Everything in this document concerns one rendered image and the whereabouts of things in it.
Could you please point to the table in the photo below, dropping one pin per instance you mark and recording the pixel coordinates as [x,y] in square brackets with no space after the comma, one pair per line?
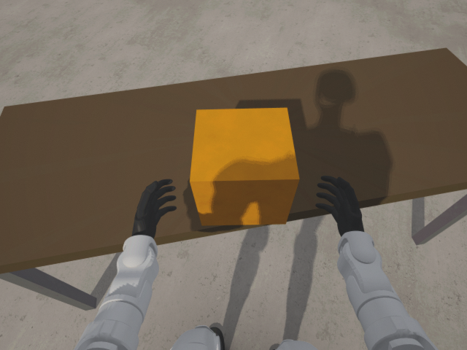
[73,170]

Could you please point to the carton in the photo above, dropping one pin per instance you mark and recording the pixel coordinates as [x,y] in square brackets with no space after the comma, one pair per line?
[243,169]

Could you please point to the robot left shin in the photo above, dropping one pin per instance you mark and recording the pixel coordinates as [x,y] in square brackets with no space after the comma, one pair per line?
[203,326]

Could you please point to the right robot hand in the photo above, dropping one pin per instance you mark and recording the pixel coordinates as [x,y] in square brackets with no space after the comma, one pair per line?
[346,211]

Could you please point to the left robot hand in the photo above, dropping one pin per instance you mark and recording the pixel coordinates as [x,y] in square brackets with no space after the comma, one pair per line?
[148,213]

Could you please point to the left robot foot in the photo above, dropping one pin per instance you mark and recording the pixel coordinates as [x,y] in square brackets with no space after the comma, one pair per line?
[218,332]

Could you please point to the right robot forearm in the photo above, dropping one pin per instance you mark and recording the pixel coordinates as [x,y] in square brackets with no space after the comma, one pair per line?
[386,323]

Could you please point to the left robot forearm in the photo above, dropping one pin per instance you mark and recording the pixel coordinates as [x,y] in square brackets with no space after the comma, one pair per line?
[122,312]

